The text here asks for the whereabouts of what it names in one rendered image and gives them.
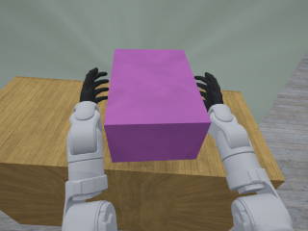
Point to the right robot upper arm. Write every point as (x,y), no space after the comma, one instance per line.
(260,212)

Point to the right robot forearm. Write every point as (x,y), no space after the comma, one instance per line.
(244,173)

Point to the robot right hand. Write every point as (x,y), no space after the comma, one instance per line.
(212,95)

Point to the carton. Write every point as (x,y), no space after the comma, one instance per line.
(154,111)

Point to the left robot forearm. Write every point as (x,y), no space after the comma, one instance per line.
(84,150)

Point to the robot left hand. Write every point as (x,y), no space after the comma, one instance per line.
(88,91)

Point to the left robot upper arm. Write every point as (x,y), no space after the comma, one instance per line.
(91,216)

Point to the pedestal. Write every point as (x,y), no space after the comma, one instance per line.
(168,195)

